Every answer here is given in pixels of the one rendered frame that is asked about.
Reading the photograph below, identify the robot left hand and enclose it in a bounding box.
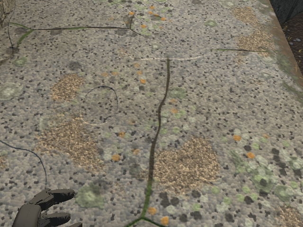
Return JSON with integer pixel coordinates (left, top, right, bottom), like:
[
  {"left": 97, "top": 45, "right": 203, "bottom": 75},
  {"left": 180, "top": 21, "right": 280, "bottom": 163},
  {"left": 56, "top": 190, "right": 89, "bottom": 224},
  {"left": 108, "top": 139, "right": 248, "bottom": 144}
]
[{"left": 11, "top": 188, "right": 82, "bottom": 227}]

